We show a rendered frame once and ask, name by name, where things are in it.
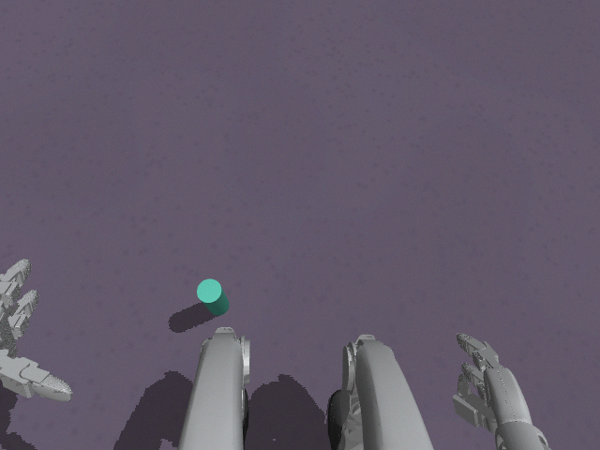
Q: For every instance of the right robot arm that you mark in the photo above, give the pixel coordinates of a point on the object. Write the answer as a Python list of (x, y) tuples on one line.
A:
[(520, 436)]

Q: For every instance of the right robot hand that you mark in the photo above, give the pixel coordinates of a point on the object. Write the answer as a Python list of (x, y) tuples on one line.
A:
[(500, 399)]

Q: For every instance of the can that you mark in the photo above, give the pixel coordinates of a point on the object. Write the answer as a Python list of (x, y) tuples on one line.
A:
[(214, 298)]

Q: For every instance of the left robot hand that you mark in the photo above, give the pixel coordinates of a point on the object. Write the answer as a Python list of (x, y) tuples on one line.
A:
[(22, 375)]

